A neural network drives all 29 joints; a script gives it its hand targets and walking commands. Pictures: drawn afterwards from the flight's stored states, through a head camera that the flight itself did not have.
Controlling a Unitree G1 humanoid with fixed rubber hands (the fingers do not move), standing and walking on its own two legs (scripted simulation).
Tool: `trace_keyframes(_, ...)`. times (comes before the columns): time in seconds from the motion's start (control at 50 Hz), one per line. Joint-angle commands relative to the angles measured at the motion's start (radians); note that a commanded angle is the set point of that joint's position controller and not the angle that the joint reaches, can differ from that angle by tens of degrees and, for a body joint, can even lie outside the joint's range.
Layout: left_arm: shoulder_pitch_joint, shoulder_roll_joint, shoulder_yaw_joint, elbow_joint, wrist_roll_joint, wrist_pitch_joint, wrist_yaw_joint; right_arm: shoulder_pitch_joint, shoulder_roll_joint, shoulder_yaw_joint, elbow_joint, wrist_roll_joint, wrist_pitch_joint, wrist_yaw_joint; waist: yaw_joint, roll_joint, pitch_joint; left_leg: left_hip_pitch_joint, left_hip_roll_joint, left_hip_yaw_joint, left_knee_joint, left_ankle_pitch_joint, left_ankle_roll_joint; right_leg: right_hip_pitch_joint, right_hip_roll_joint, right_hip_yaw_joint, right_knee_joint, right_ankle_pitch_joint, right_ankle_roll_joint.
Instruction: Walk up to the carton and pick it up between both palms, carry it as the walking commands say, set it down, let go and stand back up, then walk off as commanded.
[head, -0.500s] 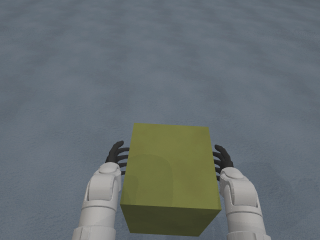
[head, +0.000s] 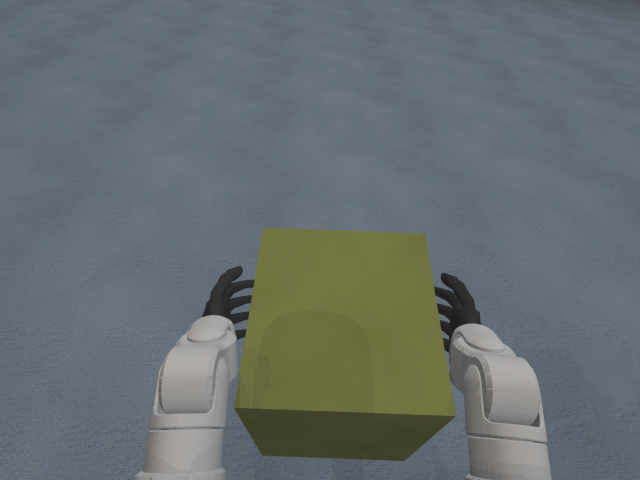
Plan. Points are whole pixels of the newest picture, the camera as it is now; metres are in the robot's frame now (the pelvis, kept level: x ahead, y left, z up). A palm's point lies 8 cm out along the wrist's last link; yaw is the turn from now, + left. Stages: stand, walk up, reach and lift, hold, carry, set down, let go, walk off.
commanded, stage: carry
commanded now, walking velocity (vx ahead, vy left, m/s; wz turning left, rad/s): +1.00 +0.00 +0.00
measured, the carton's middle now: (338, 351) +0.29 -0.01 +0.02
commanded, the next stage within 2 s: none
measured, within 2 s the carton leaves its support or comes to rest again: neither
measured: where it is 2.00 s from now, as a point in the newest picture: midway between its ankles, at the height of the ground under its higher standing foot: (325, 381)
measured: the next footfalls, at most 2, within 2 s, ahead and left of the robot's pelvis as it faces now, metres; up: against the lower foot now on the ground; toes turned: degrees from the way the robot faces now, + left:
right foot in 0.36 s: +0.34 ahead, -0.13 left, +0.00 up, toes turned -8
left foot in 0.84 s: +0.64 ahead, +0.08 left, +0.00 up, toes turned +9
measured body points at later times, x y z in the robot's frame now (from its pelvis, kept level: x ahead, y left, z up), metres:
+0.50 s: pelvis +0.23 -0.05 -0.01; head +0.20 -0.05 +0.44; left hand +0.48 +0.10 +0.06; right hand +0.48 -0.19 +0.07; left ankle +0.16 +0.10 -0.67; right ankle +0.30 -0.12 -0.74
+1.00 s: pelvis +0.52 +0.00 +0.00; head +0.51 +0.02 +0.45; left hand +0.78 +0.15 +0.07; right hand +0.77 -0.14 +0.08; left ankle +0.60 +0.08 -0.74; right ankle +0.46 -0.11 -0.67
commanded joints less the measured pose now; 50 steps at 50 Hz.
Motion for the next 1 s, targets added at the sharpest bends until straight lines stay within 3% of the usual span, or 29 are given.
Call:
trace_keyframes(0.0,-0.486,-0.899,-0.709,-0.391,-0.382,0.084,-0.132,-0.39,0.888,0.661,-0.289,0.335,0.078,0.147,-0.023,0.381,-0.331,0.684,0.324,-0.511,-0.361,-0.05,0.14,-0.565,-0.021,-0.061,0.345,-0.151,0.024)
trace_keyframes(0.04,-0.424,-0.843,-0.701,-0.393,-0.4,0.123,-0.105,-0.321,0.846,0.64,-0.332,0.32,0.114,0.106,-0.031,0.23,-0.328,0.745,0.38,-0.522,-0.322,0.091,0.22,-0.661,-0.063,0.02,0.413,-0.186,0.015)
trace_keyframes(0.1,-0.398,-0.81,-0.664,-0.396,-0.407,0.168,-0.091,-0.327,0.818,0.616,-0.42,0.299,0.154,0.057,-0.038,0.051,-0.213,0.56,0.336,-0.386,-0.377,0.029,0.206,-0.578,-0.079,-0.002,0.271,-0.165,0.016)
trace_keyframes(0.14,-0.407,-0.832,-0.656,-0.443,-0.427,0.177,-0.081,-0.392,0.827,0.64,-0.512,0.328,0.165,0.042,-0.037,0.083,-0.142,0.425,0.291,-0.279,-0.395,0.017,0.169,-0.486,-0.041,-0.073,0.171,-0.069,0.023)
trace_keyframes(0.2,-0.36,-0.826,-0.631,-0.439,-0.42,0.201,-0.056,-0.42,0.787,0.654,-0.571,0.359,0.187,0.03,-0.027,0.228,-0.115,0.301,0.248,-0.155,-0.402,0.071,0.119,-0.332,-0.022,-0.132,0.081,0.093,0.034)
trace_keyframes(0.26,-0.3,-0.777,-0.626,-0.449,-0.409,0.224,-0.03,-0.327,0.722,0.628,-0.545,0.353,0.214,0.019,0.003,0.23,-0.162,0.049,0.165,-0.019,-0.272,0.289,0.064,0.072,0.027,-0.201,0.03,0.169,0.015)
trace_keyframes(0.28,-0.278,-0.765,-0.61,-0.452,-0.397,0.228,-0.022,-0.323,0.723,0.629,-0.551,0.361,0.219,0.015,0.016,0.144,-0.222,-0.086,0.126,0.032,-0.102,0.312,0.043,0.286,0.017,-0.153,0.029,0.097,-0.005)
trace_keyframes(0.3,-0.263,-0.734,-0.601,-0.45,-0.38,0.229,-0.011,-0.31,0.701,0.613,-0.524,0.356,0.234,0.017,0.048,-0.049,-0.29,-0.281,0.04,0.098,0.233,0.293,-0.004,0.477,-0.155,0.145,-0.041,-0.149,-0.084)
trace_keyframes(0.32,-0.286,-0.693,-0.584,-0.44,-0.359,0.236,0.001,-0.312,0.678,0.602,-0.486,0.349,0.252,0.02,0.039,-0.21,-0.232,-0.489,-0.032,0.068,0.462,-0.002,-0.021,0.476,-0.392,0.57,-0.242,-0.411,-0.193)
trace_keyframes(0.34,-0.239,-0.686,-0.536,-0.394,-0.326,0.24,0.009,-0.328,0.685,0.631,-0.467,0.371,0.26,0.029,0.022,-0.197,-0.195,-0.495,0.036,-0.047,0.577,-0.084,-0.006,0.361,-0.441,0.626,-0.272,-0.339,-0.228)
trace_keyframes(0.38,-0.231,-0.72,-0.53,-0.419,-0.326,0.233,0.009,-0.313,0.719,0.656,-0.48,0.386,0.257,0.032,0.024,-0.07,-0.253,-0.54,0.061,-0.093,0.606,-0.031,0.009,0.402,-0.428,0.565,-0.253,-0.204,-0.195)
trace_keyframes(0.4,-0.256,-0.763,-0.553,-0.463,-0.352,0.218,0.003,-0.337,0.758,0.679,-0.515,0.409,0.247,0.043,0.02,-0.07,-0.267,-0.498,0.104,-0.098,0.55,0.027,0.0,0.327,-0.433,0.483,-0.282,-0.28,-0.173)
trace_keyframes(0.44,-0.314,-0.813,-0.576,-0.488,-0.379,0.194,-0.015,-0.384,0.825,0.695,-0.513,0.422,0.225,0.058,0.017,-0.045,-0.263,-0.448,0.113,-0.067,0.468,0.059,-0.029,0.246,-0.382,0.343,-0.294,-0.202,-0.136)
trace_keyframes(0.46,-0.353,-0.852,-0.6,-0.519,-0.409,0.18,-0.027,-0.387,0.866,0.697,-0.524,0.416,0.207,0.057,0.016,-0.088,-0.253,-0.459,0.115,-0.049,0.446,0.094,-0.042,0.24,-0.368,0.311,-0.312,-0.194,-0.131)
trace_keyframes(0.5,-0.356,-0.889,-0.633,-0.535,-0.428,0.162,-0.04,-0.371,0.896,0.702,-0.525,0.411,0.182,0.062,0.016,-0.04,-0.251,-0.423,0.12,-0.038,0.344,0.141,-0.042,0.219,-0.367,0.271,-0.34,-0.168,-0.137)
trace_keyframes(0.6,-0.322,-0.877,-0.679,-0.564,-0.476,0.149,-0.073,-0.281,0.882,0.684,-0.524,0.349,0.148,0.052,0.017,-0.106,-0.196,-0.3,0.098,0.023,0.081,0.322,-0.037,0.213,-0.292,0.121,-0.394,-0.053,-0.13)
trace_keyframes(0.62,-0.388,-0.874,-0.705,-0.632,-0.495,0.141,-0.075,-0.286,0.89,0.684,-0.544,0.353,0.139,0.055,0.02,-0.057,-0.199,-0.286,0.088,0.052,0.041,0.344,-0.039,0.251,-0.282,0.1,-0.386,-0.016,-0.138)
trace_keyframes(0.64,-0.329,-0.863,-0.692,-0.584,-0.483,0.158,-0.08,-0.276,0.882,0.694,-0.539,0.345,0.149,0.049,0.023,-0.076,-0.18,-0.266,0.079,0.065,0.007,0.371,-0.036,0.249,-0.264,0.072,-0.378,0.003,-0.123)
trace_keyframes(0.68,-0.304,-0.863,-0.712,-0.61,-0.497,0.159,-0.087,-0.247,0.864,0.688,-0.571,0.331,0.145,0.043,0.032,-0.031,-0.176,-0.236,0.051,0.11,-0.075,0.376,-0.027,0.343,-0.248,0.01,-0.301,0.316,-0.128)
trace_keyframes(0.72,-0.226,-0.802,-0.678,-0.565,-0.463,0.185,-0.082,-0.242,0.81,0.677,-0.569,0.318,0.167,0.035,0.039,-0.098,-0.137,-0.174,0.003,0.168,-0.138,0.349,-0.016,0.368,-0.231,-0.051,-0.207,0.665,-0.093)
trace_keyframes(0.76,-0.207,-0.747,-0.666,-0.584,-0.438,0.204,-0.069,-0.184,0.771,0.666,-0.542,0.321,0.192,0.036,0.014,-0.073,-0.208,0.097,-0.063,0.233,-0.261,0.301,-0.004,0.323,-0.181,-0.162,0.033,0.784,-0.029)
trace_keyframes(0.78,-0.214,-0.719,-0.65,-0.57,-0.416,0.219,-0.06,-0.17,0.75,0.653,-0.517,0.322,0.205,0.036,-0.012,-0.009,-0.29,0.371,-0.001,0.141,-0.198,0.321,0.031,0.118,-0.165,-0.164,0.206,0.705,0.016)
trace_keyframes(0.8,-0.213,-0.701,-0.648,-0.573,-0.418,0.232,-0.057,-0.169,0.706,0.655,-0.527,0.32,0.215,0.035,-0.025,0.198,-0.389,0.635,0.262,-0.226,-0.183,0.449,0.116,-0.159,-0.088,-0.166,0.495,0.331,0.054)
trace_keyframes(0.82,-0.182,-0.686,-0.649,-0.566,-0.41,0.245,-0.055,-0.164,0.691,0.652,-0.499,0.33,0.224,0.037,0.005,0.333,-0.371,0.759,0.427,-0.511,-0.215,0.744,0.231,-0.436,0.038,-0.108,0.703,-0.269,0.05)
trace_keyframes(0.84,-0.199,-0.683,-0.647,-0.519,-0.397,0.255,-0.052,-0.146,0.691,0.644,-0.47,0.321,0.238,0.036,0.002,0.211,-0.309,0.698,0.407,-0.421,-0.202,0.875,0.219,-0.467,-0.007,-0.014,0.752,-0.308,0.022)
trace_keyframes(0.86,-0.142,-0.705,-0.628,-0.465,-0.386,0.26,-0.049,-0.146,0.697,0.639,-0.468,0.321,0.242,0.041,-0.013,0.142,-0.349,0.724,0.385,-0.354,-0.19,0.95,0.216,-0.485,-0.038,0.003,0.726,-0.256,0.024)
trace_keyframes(0.88,-0.176,-0.75,-0.644,-0.464,-0.388,0.253,-0.057,-0.209,0.733,0.642,-0.506,0.324,0.232,0.047,-0.005,0.072,-0.345,0.648,0.347,-0.269,-0.213,0.882,0.171,-0.432,-0.083,0.019,0.656,-0.198,0.041)
trace_keyframes(0.9,-0.2,-0.79,-0.654,-0.479,-0.403,0.247,-0.066,-0.238,0.776,0.644,-0.514,0.338,0.223,0.057,-0.001,0.084,-0.3,0.541,0.304,-0.187,-0.25,0.835,0.132,-0.391,-0.118,0.016,0.54,-0.156,0.05)
trace_keyframes(0.98,-0.374,-0.927,-0.704,-0.594,-0.441,0.206,-0.089,-0.359,0.932,0.693,-0.568,0.393,0.19,0.091,0.001,0.153,-0.226,0.301,0.289,-0.108,-0.401,0.521,0.144,-0.228,-0.095,-0.027,0.355,-0.06,0.058)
